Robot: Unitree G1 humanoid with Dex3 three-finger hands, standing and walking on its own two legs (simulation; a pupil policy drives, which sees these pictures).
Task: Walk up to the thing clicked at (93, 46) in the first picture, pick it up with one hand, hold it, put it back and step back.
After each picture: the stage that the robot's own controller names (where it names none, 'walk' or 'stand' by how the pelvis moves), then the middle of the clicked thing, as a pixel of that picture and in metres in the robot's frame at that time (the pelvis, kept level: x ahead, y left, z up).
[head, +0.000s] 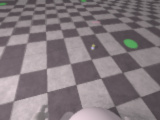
stand; (93, 47) +1.53 -0.12 -0.72
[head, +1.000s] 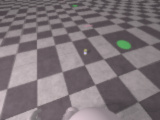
walk; (85, 52) +1.40 +0.14 -0.70
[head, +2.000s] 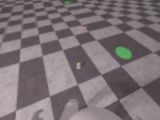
walk; (78, 65) +0.91 +0.22 -0.71
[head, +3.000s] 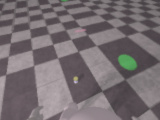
walk; (75, 80) +0.58 +0.19 -0.70
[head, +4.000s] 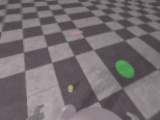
stand; (70, 88) +0.44 +0.18 -0.70
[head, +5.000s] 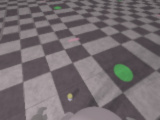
stand; (70, 97) +0.38 +0.20 -0.72
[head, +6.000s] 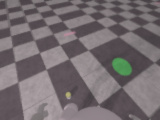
stand; (68, 95) +0.32 +0.23 -0.71
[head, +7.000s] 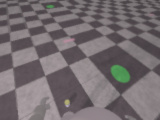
stand; (67, 103) +0.30 +0.20 -0.72
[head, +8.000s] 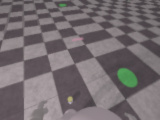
stand; (70, 100) +0.32 +0.18 -0.72
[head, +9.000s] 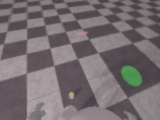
stand; (71, 95) +0.32 +0.17 -0.71
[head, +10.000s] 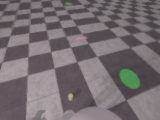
stand; (70, 97) +0.35 +0.19 -0.72
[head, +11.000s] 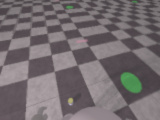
stand; (70, 101) +0.32 +0.18 -0.73
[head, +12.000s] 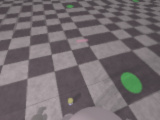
stand; (70, 101) +0.32 +0.18 -0.73
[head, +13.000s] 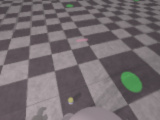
go down; (70, 101) +0.32 +0.18 -0.73
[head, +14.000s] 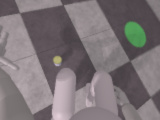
go down; (57, 61) +0.41 +0.21 -0.30
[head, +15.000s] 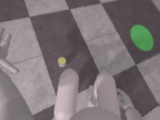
approach; (62, 62) +0.41 +0.21 -0.30
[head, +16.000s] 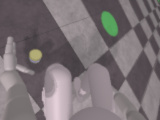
close in; (35, 56) +0.40 +0.24 -0.22
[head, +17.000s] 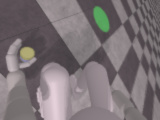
close; (26, 55) +0.40 +0.25 -0.22
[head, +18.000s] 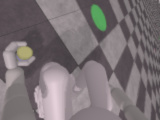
lift; (24, 54) +0.39 +0.25 -0.22
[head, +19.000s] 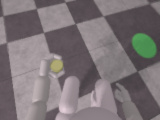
lift; (58, 68) +0.32 +0.20 -0.02
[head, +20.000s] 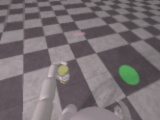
hold; (63, 74) +0.32 +0.17 +0.01
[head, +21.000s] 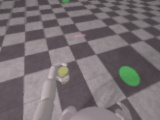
hold; (63, 75) +0.31 +0.17 +0.01
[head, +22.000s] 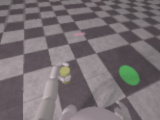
crouch; (65, 75) +0.32 +0.16 +0.00
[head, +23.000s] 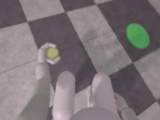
lower; (53, 56) +0.42 +0.22 -0.10
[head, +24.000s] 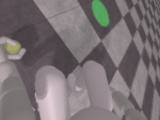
lower; (14, 50) +0.42 +0.29 -0.22
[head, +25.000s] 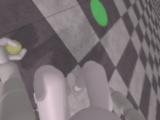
lower; (14, 51) +0.42 +0.28 -0.22
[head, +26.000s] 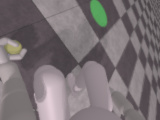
lower; (14, 51) +0.42 +0.28 -0.22
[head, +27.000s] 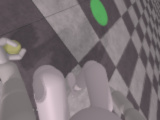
lower; (14, 50) +0.42 +0.28 -0.22
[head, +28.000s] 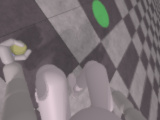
loosen; (19, 51) +0.41 +0.27 -0.22
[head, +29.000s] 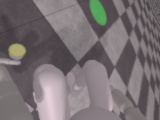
withdraw; (17, 52) +0.41 +0.27 -0.22
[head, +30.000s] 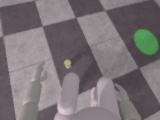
walk; (67, 64) +0.43 +0.20 -0.39
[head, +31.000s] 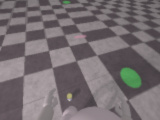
stand; (69, 97) +0.35 +0.17 -0.66
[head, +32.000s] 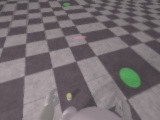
stand; (69, 96) +0.37 +0.19 -0.67
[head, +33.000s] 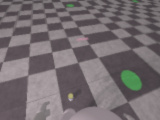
stand; (70, 97) +0.37 +0.18 -0.70
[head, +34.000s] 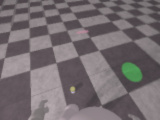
walk; (72, 90) +0.40 +0.17 -0.71
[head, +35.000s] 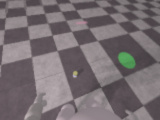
walk; (75, 74) +0.59 +0.11 -0.71
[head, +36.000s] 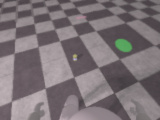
walk; (75, 57) +0.92 +0.25 -0.69
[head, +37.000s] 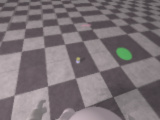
stand; (78, 60) +1.01 +0.16 -0.71
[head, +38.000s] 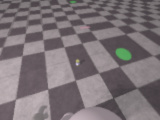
stand; (77, 62) +1.00 +0.18 -0.72
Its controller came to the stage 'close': yes
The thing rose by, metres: 0.73
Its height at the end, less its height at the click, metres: +0.00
